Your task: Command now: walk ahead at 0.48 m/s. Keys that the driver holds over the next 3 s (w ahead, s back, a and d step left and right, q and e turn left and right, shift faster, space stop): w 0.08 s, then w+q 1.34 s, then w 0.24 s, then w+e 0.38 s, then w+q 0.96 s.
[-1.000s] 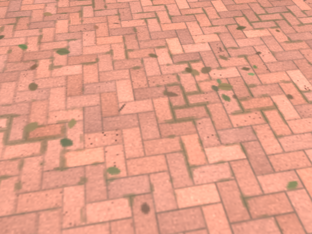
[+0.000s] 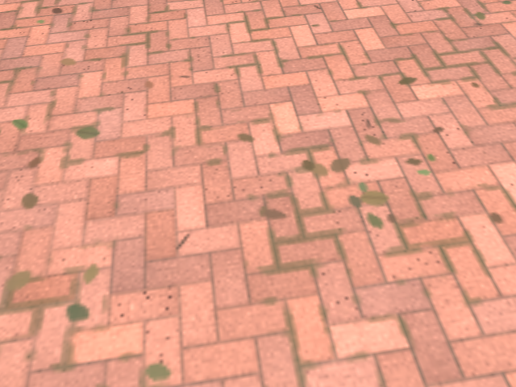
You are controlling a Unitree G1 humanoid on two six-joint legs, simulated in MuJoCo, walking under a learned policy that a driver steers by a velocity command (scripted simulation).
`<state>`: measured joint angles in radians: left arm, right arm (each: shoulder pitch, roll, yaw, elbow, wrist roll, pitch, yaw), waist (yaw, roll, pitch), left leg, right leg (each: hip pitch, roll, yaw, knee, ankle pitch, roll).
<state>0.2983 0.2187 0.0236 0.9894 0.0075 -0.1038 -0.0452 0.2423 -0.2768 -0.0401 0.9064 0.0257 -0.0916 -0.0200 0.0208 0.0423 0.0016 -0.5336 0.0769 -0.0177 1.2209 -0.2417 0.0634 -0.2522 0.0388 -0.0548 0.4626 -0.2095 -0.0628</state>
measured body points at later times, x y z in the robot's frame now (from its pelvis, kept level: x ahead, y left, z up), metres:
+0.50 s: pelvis +0.29 +0.04 -0.02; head +0.32 +0.05 +0.43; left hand +0.26 +0.31 -0.15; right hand +0.50 -0.18 -0.12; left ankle +0.36 +0.12 -0.74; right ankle +0.12 -0.10 -0.63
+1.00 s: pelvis +0.58 +0.06 -0.01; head +0.61 +0.06 +0.44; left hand +0.61 +0.36 -0.09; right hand +0.77 -0.16 -0.13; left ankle +0.43 +0.13 -0.65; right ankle +0.68 -0.02 -0.74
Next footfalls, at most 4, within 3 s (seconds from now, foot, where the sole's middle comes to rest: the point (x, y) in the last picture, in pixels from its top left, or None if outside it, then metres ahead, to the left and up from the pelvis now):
0.42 left None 0.40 0.13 -0.78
0.88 right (289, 320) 0.72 0.00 -0.78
1.40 left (161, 295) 0.80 0.37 -0.78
1.96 right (157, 200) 1.17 0.44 -0.78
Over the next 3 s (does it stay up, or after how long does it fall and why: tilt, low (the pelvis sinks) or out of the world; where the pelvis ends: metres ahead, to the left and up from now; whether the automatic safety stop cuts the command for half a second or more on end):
stays up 1.41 0.83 -0.02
